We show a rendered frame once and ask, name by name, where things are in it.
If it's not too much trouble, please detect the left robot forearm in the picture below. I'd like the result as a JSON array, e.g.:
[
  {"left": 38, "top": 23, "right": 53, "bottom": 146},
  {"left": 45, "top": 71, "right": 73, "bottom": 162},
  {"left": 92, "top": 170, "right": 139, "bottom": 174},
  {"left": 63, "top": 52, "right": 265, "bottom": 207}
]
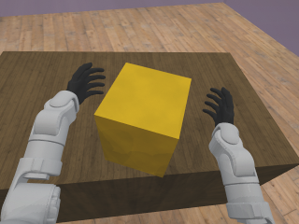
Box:
[{"left": 0, "top": 91, "right": 79, "bottom": 221}]

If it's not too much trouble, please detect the right robot forearm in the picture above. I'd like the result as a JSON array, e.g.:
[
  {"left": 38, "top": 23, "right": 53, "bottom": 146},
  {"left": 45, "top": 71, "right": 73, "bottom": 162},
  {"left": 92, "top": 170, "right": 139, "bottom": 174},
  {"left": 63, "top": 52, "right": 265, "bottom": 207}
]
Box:
[{"left": 208, "top": 122, "right": 276, "bottom": 224}]

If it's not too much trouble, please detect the pedestal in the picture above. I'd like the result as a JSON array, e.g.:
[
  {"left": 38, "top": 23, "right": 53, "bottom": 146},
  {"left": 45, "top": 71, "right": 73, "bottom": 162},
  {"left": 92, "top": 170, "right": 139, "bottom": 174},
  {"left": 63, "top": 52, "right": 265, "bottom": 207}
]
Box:
[{"left": 0, "top": 51, "right": 299, "bottom": 223}]

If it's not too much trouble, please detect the robot left upper arm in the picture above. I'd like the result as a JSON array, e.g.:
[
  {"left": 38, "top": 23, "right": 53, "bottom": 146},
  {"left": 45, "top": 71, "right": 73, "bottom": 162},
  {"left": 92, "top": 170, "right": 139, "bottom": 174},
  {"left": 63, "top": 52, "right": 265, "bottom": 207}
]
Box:
[{"left": 0, "top": 182, "right": 61, "bottom": 224}]

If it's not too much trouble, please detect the carton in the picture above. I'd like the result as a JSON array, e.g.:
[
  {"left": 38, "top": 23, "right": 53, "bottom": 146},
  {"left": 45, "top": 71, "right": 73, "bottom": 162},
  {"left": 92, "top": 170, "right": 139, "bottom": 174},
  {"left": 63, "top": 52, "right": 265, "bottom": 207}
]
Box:
[{"left": 94, "top": 63, "right": 192, "bottom": 178}]

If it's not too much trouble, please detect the right robot hand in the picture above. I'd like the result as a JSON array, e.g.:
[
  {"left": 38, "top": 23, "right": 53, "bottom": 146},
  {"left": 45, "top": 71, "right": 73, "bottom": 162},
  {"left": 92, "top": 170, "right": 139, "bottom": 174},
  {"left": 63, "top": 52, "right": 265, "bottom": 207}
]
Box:
[{"left": 202, "top": 87, "right": 235, "bottom": 128}]

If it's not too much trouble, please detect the left robot hand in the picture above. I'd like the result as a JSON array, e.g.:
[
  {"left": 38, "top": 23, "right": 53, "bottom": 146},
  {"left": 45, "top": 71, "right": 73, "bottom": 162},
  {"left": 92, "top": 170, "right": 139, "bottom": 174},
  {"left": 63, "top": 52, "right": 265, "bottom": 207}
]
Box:
[{"left": 66, "top": 63, "right": 106, "bottom": 105}]

